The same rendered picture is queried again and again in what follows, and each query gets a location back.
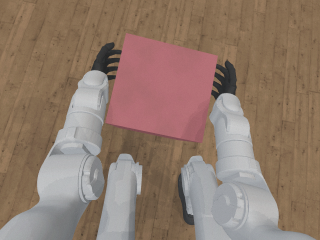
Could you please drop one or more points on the robot right upper arm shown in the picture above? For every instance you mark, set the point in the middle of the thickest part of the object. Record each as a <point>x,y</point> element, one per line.
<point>248,212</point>

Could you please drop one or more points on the robot right shin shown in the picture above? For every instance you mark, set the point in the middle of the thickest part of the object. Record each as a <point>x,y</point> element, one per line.
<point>209,167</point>

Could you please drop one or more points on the right robot forearm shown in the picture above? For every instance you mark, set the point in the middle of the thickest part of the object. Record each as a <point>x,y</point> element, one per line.
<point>235,155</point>

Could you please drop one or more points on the robot left upper arm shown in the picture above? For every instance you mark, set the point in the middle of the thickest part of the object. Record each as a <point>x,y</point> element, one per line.
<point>67,183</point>

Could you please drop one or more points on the left robot forearm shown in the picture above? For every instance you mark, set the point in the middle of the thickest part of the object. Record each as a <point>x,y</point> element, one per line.
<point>81,133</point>

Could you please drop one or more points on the right robot foot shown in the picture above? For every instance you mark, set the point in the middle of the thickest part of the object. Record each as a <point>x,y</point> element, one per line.
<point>188,218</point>

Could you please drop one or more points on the robot left hand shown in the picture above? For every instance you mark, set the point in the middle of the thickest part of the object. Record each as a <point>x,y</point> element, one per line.
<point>102,61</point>

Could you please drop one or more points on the carton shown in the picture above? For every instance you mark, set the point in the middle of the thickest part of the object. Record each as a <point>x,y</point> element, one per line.
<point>162,89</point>

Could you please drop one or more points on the robot right hand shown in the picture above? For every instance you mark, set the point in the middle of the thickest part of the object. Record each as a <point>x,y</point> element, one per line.
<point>228,81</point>

